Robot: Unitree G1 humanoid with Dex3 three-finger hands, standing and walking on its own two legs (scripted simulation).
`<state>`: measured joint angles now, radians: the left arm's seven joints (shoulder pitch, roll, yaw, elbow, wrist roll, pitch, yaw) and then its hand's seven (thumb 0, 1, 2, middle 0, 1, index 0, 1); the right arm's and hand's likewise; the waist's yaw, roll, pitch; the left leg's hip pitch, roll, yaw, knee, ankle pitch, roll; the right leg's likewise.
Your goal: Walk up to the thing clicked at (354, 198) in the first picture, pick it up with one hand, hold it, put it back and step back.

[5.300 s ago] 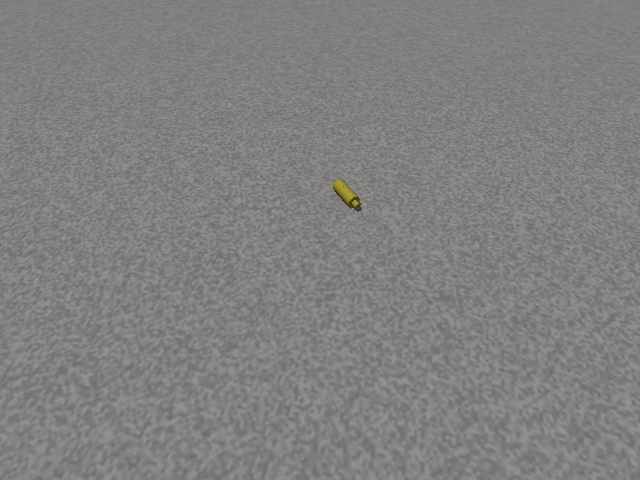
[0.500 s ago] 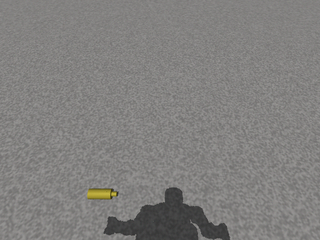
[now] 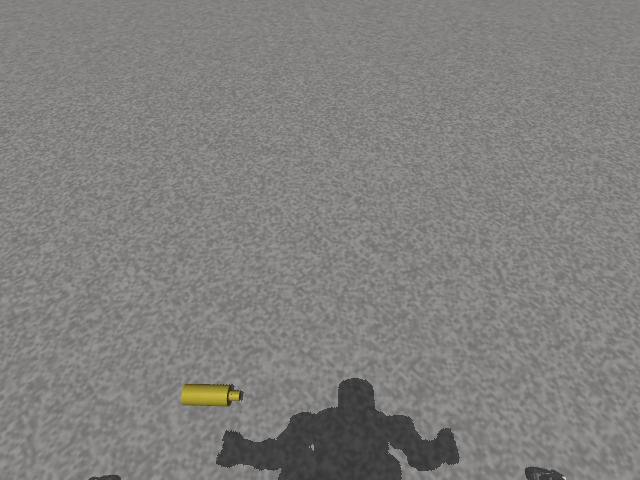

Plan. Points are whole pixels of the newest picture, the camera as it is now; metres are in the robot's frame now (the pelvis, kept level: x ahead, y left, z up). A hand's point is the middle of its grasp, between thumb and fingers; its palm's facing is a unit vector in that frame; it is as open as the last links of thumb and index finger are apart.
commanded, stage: walk up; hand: left
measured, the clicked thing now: (212, 395) +0.47 +0.35 -0.74
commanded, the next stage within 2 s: none
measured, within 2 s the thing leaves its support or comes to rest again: neither
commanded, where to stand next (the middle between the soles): +0.10 +0.02 m, yaw +0 degrees
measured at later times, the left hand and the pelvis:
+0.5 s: hand out of the picture +0.08 +0.27 -0.15, palm faces +0.00 -0.94 -0.35, open 7.3 cm; pelvis +0.00 +0.01 +0.00, yaw +1 degrees
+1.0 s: hand out of the picture +0.12 +0.35 -0.19, palm faces -0.02 -0.95 -0.32, open 7.3 cm; pelvis +0.07 +0.06 -0.01, yaw +1 degrees
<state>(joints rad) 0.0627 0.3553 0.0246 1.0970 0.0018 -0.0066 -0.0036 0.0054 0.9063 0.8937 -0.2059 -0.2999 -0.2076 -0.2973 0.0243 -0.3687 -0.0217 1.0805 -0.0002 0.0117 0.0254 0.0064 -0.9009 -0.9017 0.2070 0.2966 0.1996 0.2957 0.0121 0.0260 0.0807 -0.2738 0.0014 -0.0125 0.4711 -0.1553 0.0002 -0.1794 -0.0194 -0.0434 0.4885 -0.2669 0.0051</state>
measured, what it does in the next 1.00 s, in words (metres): steps on the spot: left foot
